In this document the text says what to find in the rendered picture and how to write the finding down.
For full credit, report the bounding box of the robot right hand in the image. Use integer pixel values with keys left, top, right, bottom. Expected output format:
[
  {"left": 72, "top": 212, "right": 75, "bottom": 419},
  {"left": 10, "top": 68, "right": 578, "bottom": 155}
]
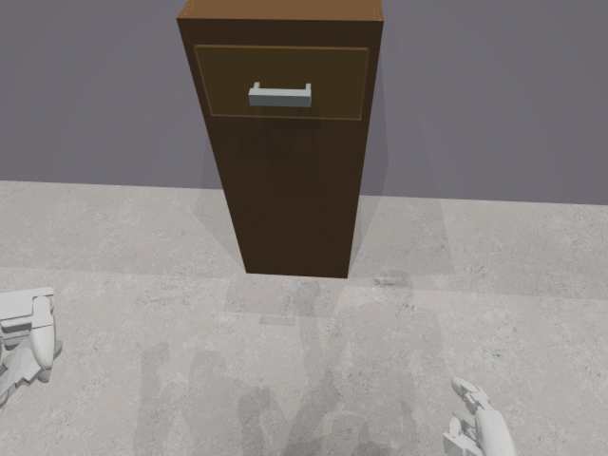
[{"left": 444, "top": 376, "right": 518, "bottom": 456}]

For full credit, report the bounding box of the cabinet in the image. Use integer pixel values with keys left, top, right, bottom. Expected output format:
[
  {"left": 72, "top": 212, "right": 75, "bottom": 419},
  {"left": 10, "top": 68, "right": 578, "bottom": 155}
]
[{"left": 177, "top": 0, "right": 384, "bottom": 278}]

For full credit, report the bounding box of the handle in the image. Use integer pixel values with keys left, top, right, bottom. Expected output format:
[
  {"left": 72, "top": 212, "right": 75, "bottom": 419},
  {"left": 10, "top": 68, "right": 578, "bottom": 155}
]
[{"left": 249, "top": 83, "right": 312, "bottom": 107}]

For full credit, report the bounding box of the robot left hand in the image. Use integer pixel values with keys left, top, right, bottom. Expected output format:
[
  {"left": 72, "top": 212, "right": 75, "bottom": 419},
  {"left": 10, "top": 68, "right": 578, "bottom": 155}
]
[{"left": 0, "top": 287, "right": 63, "bottom": 408}]

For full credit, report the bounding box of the drawer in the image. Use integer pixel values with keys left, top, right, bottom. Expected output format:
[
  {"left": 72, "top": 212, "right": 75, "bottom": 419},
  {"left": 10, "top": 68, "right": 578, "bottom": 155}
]
[{"left": 196, "top": 45, "right": 367, "bottom": 119}]

